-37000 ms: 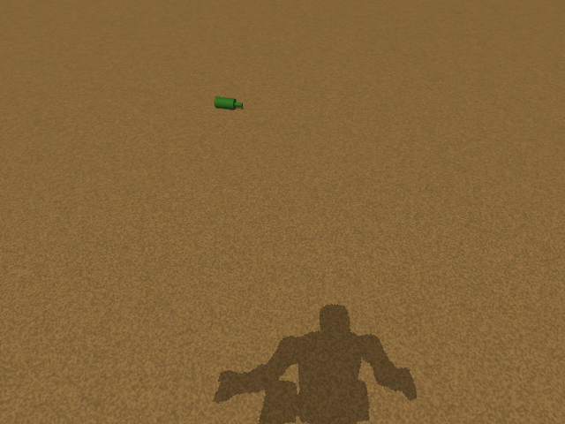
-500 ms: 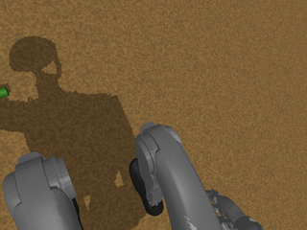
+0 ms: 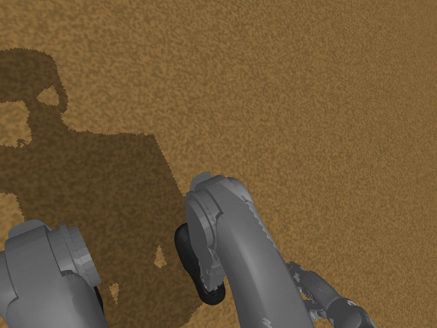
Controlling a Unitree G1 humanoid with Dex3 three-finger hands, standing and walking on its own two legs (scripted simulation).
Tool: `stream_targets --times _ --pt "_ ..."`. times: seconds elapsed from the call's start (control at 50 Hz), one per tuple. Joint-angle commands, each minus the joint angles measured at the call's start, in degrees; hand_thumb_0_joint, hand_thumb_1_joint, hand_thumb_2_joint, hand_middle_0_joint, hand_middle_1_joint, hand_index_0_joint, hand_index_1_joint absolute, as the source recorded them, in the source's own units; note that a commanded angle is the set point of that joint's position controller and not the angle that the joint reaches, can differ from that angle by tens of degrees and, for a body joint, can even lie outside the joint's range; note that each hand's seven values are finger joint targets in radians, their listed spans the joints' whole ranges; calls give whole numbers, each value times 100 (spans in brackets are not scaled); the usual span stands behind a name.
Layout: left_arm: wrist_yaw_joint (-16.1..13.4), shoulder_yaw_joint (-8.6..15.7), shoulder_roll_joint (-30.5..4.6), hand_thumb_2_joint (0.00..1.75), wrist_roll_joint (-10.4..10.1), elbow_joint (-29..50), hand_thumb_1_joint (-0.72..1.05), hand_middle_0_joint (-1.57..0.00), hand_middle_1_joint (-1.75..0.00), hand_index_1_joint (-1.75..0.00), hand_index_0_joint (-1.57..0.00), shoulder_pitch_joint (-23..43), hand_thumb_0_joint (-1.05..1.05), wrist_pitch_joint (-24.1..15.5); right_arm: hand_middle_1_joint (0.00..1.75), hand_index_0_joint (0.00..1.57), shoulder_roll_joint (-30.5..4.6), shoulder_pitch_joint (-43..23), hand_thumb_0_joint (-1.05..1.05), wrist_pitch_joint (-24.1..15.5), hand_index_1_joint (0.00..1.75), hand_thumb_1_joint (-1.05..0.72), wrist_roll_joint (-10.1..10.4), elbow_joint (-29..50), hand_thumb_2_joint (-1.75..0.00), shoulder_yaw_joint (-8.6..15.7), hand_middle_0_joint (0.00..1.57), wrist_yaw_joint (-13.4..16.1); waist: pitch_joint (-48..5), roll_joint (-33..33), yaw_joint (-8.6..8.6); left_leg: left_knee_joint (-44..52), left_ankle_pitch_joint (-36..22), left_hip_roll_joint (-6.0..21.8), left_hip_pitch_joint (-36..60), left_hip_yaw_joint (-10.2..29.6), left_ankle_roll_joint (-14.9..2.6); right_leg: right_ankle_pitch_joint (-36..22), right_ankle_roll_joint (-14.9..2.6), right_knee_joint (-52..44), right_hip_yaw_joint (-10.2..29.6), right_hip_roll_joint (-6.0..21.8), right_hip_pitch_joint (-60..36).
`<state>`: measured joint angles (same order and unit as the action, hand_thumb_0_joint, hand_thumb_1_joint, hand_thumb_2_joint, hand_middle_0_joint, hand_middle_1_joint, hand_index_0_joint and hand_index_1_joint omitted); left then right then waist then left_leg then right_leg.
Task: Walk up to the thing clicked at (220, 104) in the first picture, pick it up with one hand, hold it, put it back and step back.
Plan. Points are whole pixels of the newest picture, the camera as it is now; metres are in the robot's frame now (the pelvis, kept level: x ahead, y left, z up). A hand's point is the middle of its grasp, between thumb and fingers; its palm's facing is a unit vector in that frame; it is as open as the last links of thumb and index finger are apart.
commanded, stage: rest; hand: left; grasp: from above
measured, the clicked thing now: out of the picture +0.44 +0.35 -0.27
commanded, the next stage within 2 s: open in 0.18 s
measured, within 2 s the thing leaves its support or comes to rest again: rests again in 0.48 s
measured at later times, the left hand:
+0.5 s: hand out of the picture +0.43 +0.36 -0.24, palm faces -0.44 -0.16 -0.89, open 9.3 cm
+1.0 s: hand out of the picture +0.43 +0.36 -0.24, palm faces -0.43 -0.16 -0.89, open 13.2 cm
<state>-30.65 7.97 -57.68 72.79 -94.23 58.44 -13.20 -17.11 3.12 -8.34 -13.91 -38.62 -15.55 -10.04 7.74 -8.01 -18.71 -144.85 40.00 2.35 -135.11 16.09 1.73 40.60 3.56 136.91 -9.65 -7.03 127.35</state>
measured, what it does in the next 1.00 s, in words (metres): stands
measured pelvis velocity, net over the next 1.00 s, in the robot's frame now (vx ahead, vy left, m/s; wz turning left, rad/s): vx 0.00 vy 0.00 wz -0.02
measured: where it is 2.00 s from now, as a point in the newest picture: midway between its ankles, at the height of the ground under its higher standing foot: (153, 301)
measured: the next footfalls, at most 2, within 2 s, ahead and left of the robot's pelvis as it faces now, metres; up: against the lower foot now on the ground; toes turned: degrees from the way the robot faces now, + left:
none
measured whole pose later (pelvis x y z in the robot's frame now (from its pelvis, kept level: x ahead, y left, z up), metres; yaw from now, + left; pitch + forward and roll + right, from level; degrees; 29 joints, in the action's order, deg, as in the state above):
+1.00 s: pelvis +0.00 +0.00 +0.00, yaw -1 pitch +27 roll -14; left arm -30.7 5.5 -60.0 70.9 -95.2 59.5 -12.8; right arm -18.4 2.9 -10.3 -14.4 -37.0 -18.4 -11.2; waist 9.2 -8.8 -19.5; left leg -145.1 39.8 2.4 -134.6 17.2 1.7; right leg 39.8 3.7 136.2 -10.5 -7.3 126.6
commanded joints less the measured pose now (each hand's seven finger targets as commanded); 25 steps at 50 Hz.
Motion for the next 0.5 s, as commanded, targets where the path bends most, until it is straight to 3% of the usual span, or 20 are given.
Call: stream_targets --times 0.0,0.02,0.04,0.08,0.1,0.12,0.26,0.3,0.34,0.4,0.48 --pt "-275 -40 -1444 64 -87 633 91 -125 -49 -49 -125 1442 0 -14 30 20 -1788 1024 0 -28 30 -90 5 -9 -90 460 20 24 -3821 3044 -142 1268 -1253 198 3002 -720 -237 -1763 -435 -1238 -557 -103 -1974" --pt "-308 102 -1594 62 -90 646 91 -123 -49 -48 -124 1453 0 0 30 20 -1863 1071 0 -32 30 -90 5 -3 -90 475 20 33 -3863 2979 -188 1287 -1303 192 3004 -707 -235 -1806 -421 -1240 -599 -95 -2030" --pt "-293 -46 -1462 60 -73 548 91 -123 -49 -48 -124 1460 0 4 30 20 -1840 1030 0 -48 30 -90 32 25 -90 454 20 14 -3724 2970 -184 1320 -1228 186 2943 -691 -217 -1706 -450 -1183 -604 -87 -1880" --pt "-294 -96 -1424 59 -110 490 90 -123 -47 -47 -124 1412 0 -20 30 20 -1818 1006 0 -59 30 -90 27 -19 -90 438 20 12 -3646 3055 -162 1339 -1184 191 2969 -672 -204 -1664 -454 -1201 -635 -95 -1832" --pt "-286 -118 -1414 59 -114 501 89 -123 -46 -46 -124 1469 0 -27 30 20 -1857 1002 0 -79 30 -90 9 36 -90 422 20 -1 -3605 2971 -237 1345 -1159 187 2935 -654 -214 -1640 -449 -1212 -645 -94 -1837" --pt "-315 -106 -1456 58 -97 541 87 -122 -46 -46 -122 1491 0 -31 30 20 -1857 1042 0 -63 30 -90 2 -9 -90 401 20 6 -3700 2902 -184 1333 -1157 194 2938 -655 -222 -1660 -439 -1240 -648 -111 -1921" --pt "-378 -142 -1511 57 -137 311 87 -122 -44 -44 -122 1464 0 -38 30 20 -1894 1017 0 -111 30 -90 6 36 -90 331 20 -11 -3570 2791 -241 1302 -1151 200 2821 -631 -239 -1668 -426 -1244 -650 -121 -1928" --pt "-398 -177 -1502 60 -124 307 71 -106 -49 -49 -106 1470 0 -46 30 20 -1901 966 0 -93 30 -89 -23 27 -90 308 20 -6 -3616 2959 -218 1360 -1148 215 2924 -605 -210 -1661 -442 -1224 -667 -136 -1951" --pt "-378 -160 -1535 60 -92 125 55 -92 -50 -50 -92 1452 0 -11 30 20 -1958 1016 0 -135 30 -89 -7 62 -90 329 20 -18 -3452 2875 -325 1320 -1103 214 2885 -571 -214 -1616 -436 -1173 -697 -107 -1791" --pt "-409 -210 -1556 61 -110 442 31 -81 -50 -52 -80 1671 0 -65 30 20 -1914 953 0 -133 30 -90 -18 112 -90 281 20 -9 -3567 2928 -259 1308 -1064 222 2848 -620 -235 -1627 -425 -1266 -638 -137 -1947" --pt "-449 -158 -1619 61 -133 291 13 -65 -55 -56 -64 1548 0 -62 30 20 -1950 966 0 -154 30 -89 -29 107 -90 255 20 -20 -3480 2900 -270 1352 -1009 210 2768 -592 -215 -1553 -437 -1217 -689 -117 -1879"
